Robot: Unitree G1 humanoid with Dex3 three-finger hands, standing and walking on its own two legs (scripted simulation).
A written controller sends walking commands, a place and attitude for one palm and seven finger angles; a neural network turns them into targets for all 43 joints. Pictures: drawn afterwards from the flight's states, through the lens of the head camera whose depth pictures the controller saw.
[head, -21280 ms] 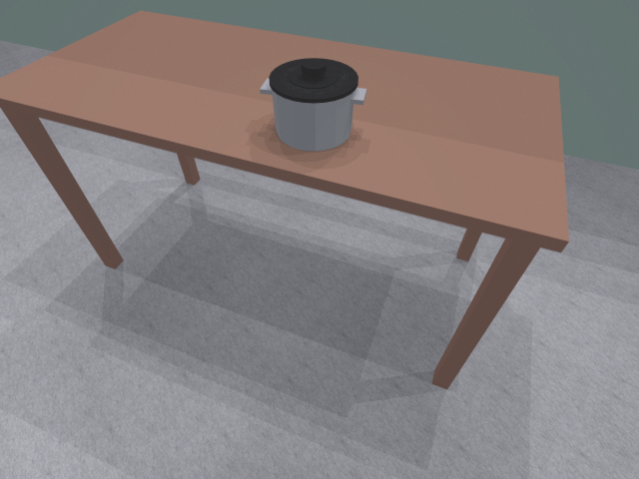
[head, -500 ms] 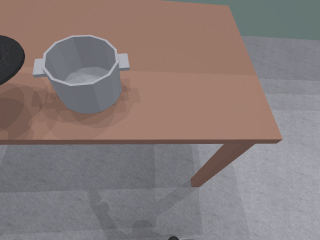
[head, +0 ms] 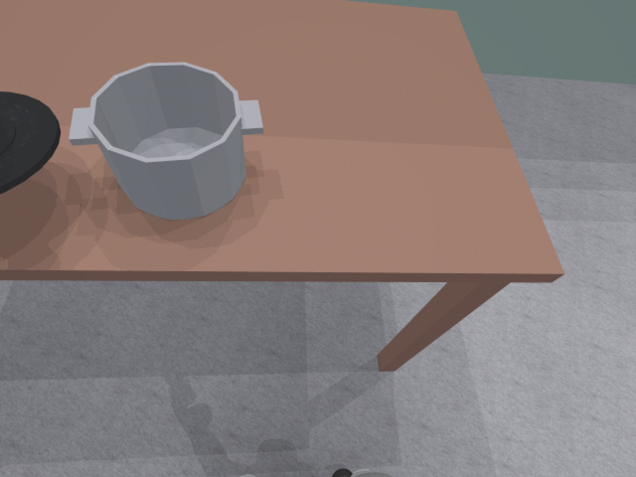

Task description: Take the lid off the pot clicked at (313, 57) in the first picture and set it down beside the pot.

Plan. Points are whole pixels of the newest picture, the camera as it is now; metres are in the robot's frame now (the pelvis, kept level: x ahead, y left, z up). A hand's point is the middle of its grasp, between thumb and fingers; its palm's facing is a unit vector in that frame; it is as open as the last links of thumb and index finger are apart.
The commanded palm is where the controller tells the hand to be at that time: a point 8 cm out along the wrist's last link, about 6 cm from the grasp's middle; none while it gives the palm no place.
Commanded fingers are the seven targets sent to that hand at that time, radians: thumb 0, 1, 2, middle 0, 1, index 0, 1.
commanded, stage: lower the lid onto the table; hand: left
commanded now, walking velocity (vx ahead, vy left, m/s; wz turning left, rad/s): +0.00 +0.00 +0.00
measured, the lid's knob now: out of the picture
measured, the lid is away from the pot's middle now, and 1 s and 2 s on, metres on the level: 0.22 0.22 0.24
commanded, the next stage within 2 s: open the fingers wide in 1.12 s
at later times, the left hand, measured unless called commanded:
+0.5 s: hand out of the picture +0.48 +0.35 +0.12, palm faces -0.48 -0.25 -0.84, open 8.2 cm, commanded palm +0.59 +0.36 +0.18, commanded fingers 0.00 0.63 0.93 -0.82 -1.20 -0.77 -1.11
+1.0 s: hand out of the picture +0.47 +0.36 +0.08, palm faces -0.52 -0.26 -0.81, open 8.2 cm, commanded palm +0.60 +0.37 +0.15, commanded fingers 0.00 0.63 0.93 -0.82 -1.20 -0.77 -1.11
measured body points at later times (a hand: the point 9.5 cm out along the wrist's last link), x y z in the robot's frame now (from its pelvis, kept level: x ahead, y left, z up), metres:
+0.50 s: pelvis +0.00 +0.00 -0.01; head +0.11 +0.03 +0.43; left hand +0.50 +0.36 +0.17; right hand -0.06 -0.28 -0.11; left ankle -0.02 +0.04 -0.72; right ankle -0.01 -0.16 -0.72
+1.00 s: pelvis -0.01 +0.00 -0.02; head +0.11 +0.04 +0.42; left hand +0.50 +0.37 +0.13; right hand -0.06 -0.28 -0.11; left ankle -0.02 +0.04 -0.72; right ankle -0.01 -0.16 -0.72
